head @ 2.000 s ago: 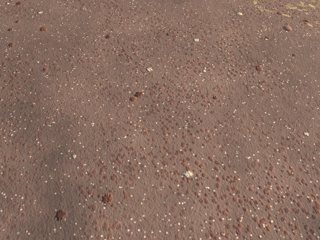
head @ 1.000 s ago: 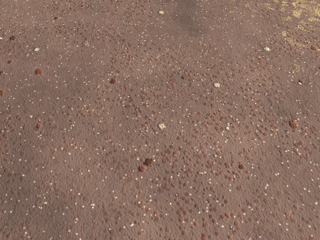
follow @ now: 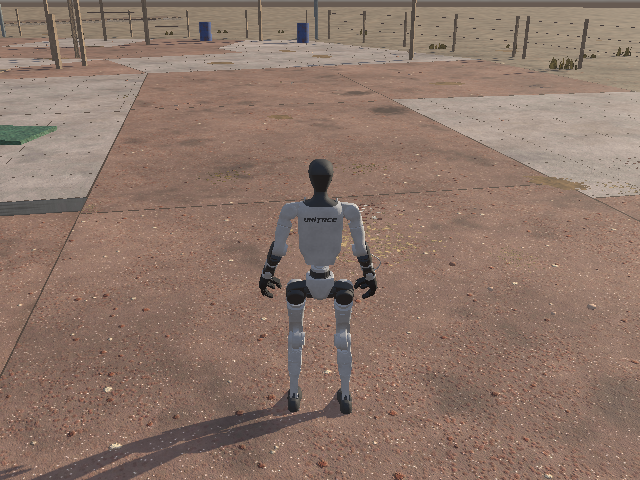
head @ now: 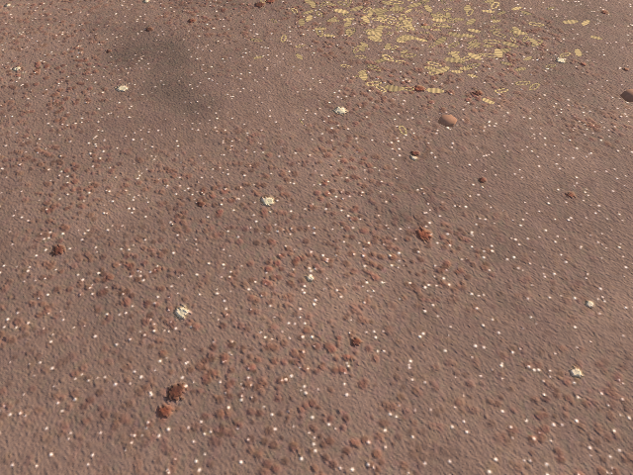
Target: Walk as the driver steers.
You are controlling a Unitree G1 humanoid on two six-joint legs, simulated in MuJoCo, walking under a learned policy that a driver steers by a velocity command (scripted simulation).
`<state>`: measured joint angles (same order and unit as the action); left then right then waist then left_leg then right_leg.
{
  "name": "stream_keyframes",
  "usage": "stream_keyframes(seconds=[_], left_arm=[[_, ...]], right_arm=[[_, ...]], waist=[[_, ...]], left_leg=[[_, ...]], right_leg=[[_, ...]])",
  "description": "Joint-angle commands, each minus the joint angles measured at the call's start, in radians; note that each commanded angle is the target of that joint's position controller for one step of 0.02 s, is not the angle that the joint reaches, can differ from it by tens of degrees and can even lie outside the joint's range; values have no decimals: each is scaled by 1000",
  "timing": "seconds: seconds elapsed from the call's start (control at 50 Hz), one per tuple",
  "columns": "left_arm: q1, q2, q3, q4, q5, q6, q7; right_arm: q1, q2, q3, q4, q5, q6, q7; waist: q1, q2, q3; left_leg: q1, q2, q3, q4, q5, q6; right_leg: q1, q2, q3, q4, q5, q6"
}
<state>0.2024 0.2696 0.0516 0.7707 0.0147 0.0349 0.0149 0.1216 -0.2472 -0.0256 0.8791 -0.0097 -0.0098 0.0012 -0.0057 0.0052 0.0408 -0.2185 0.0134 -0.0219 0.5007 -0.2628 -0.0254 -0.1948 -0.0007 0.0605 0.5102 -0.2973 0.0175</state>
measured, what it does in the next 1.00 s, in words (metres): walks ahead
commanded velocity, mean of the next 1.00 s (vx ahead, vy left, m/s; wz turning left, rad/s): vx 0.22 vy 0.00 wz -0.01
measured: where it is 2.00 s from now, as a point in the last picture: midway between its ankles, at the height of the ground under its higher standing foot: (330, 337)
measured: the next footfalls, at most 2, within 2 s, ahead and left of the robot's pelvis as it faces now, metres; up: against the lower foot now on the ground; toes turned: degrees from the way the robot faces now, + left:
right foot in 1.02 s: +0.42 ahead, -0.12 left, +0.00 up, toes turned -1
left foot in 1.54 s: +0.72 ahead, +0.13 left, +0.00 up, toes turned +3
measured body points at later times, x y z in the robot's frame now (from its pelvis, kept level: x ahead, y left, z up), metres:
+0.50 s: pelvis +0.01 +0.00 +0.00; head +0.01 +0.00 +0.45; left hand +0.07 +0.26 -0.14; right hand +0.06 -0.28 -0.14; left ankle +0.00 +0.12 -0.73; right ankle -0.01 -0.13 -0.74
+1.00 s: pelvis +0.22 +0.00 -0.01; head +0.26 +0.00 +0.43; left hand +0.48 +0.21 -0.09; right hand +0.10 -0.26 -0.14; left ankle +0.01 +0.12 -0.74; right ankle +0.38 -0.12 -0.73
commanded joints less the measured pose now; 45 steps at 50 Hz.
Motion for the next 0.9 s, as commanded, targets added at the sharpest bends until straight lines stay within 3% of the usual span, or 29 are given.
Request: stream_keyframes(seconds=[0.02, 0.34, 0.38, 0.4, 0.44, 0.46, 0.5, 0.54, 0.56, 0.58, 0.6, 0.62, 0.64, 0.68, 0.72, 0.76, 0.82, 0.9], left_arm=[[-19, 109, 21, -44, 3, -33, 2], [15, 81, 1, 74, -5, -50, 13], [40, 97, 7, 97, -13, -43, 17], [47, 118, 14, 99, -18, -40, 19], [92, 153, 24, 108, -27, -49, 18], [105, 173, 32, 116, -32, -58, 17], [66, 160, 30, 108, -37, -73, 16], [-39, 136, 23, 76, -46, -73, 10], [-69, 100, 13, 59, -40, -76, 8], [-88, 26, -6, 32, -32, -87, 6], [-109, 53, 4, -5, -50, -105, 13], [-82, 92, 13, 8, -69, -118, 10], [-47, 93, 14, 30, -70, -128, 0], [-64, 101, 24, 40, -46, -139, -7], [-94, 78, 25, 35, -35, -139, -22], [-144, 43, 15, 17, -34, -132, -30], [-264, 6, -5, -27, -39, -131, -38], [-348, 30, -9, -61, -48, -131, -55]], right_arm=[[-18, -121, -28, -32, 1, 2, -13], [27, -123, -29, 118, 6, 8, -35], [50, -116, -28, 139, 14, 10, -38], [44, -115, -29, 135, 19, 8, -39], [11, -97, -25, 111, 24, -15, -34], [11, -83, -23, 104, 29, -31, -27], [41, -83, -25, 109, 40, -59, -9], [176, -75, -29, 167, 43, -78, 3], [266, -100, -40, 207, 31, -79, 4], [376, -187, -61, 231, 27, -81, 2], [422, -258, -70, 231, 11, -92, 17], [340, -197, -50, 207, 5, -104, 16], [289, -147, -38, 181, 14, -110, 15], [255, -128, -28, 161, 20, -109, 18], [302, -87, -13, 169, 12, -96, 12], [330, -102, -13, 169, 10, -85, -1], [338, -138, -16, 156, 8, -75, -17], [382, -151, -24, 167, 23, -73, -20]], waist=[[-10, -63, -42], [-7, -14, -20], [0, -38, -26], [8, -69, 7], [30, -161, 71], [30, -208, 91], [-2, -207, 117], [-85, -157, 93], [-112, -73, 63], [-130, 175, 13], [-135, 291, 27], [-86, 166, 77], [-60, 122, 95], [-47, 88, 85], [-57, 101, 52], [-66, 89, 48], [-88, 83, 76], [-89, 100, 117]], left_leg=[[37, 28, -16, -46, 129, 21], [35, 22, -13, -68, 123, -1], [4, -22, 36, -25, -102, 9], [-51, -42, 56, 18, -224, 19], [-172, -51, 82, 148, -251, 33], [-192, -34, 72, 224, -200, 45], [-176, 8, 38, 222, -200, 87], [77, -12, 62, -10, -103, 116], [205, 18, -15, -71, -55, 114], [319, 205, -341, -240, -250, 185], [341, 373, -697, -367, -341, 309], [311, 386, -678, -357, -351, 319], [310, 336, -560, -349, -317, 283], [324, 274, -388, -358, -121, 217], [319, 218, -252, -364, 104, 197], [307, 196, -172, -367, 257, 203], [207, 171, -97, -398, 277, 198], [209, 211, -74, -414, 287, 201]], right_leg=[[-33, -55, 57, -97, 176, -33], [-24, -30, 32, -109, 144, -36], [-25, -16, 35, -133, -149, -59], [-51, -38, 76, -164, -334, -87], [-61, -158, 255, -276, -552, -162], [-71, -231, 361, -322, -578, -206], [-105, -269, 396, -331, -500, -227], [-216, -178, 244, -245, -361, -163], [-281, -101, 138, -93, -235, -118], [-411, 21, -42, 232, -153, -43], [-564, 66, -21, 450, -298, -32], [-628, -4, 50, 589, -251, -50], [-653, -42, 50, 619, -145, -69], [-662, -94, 14, 567, 11, -77], [-607, -103, -28, 497, 97, -56], [-591, -95, -63, 401, 150, -27], [-488, -63, -101, 186, 265, -6], [-414, -43, -100, 54, 328, -28]])
Keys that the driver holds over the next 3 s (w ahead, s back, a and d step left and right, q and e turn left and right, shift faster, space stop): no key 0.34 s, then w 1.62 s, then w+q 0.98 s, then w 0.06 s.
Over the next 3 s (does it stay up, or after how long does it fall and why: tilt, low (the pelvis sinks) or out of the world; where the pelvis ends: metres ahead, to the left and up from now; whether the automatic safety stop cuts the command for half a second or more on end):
stays up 1.33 0.13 0.01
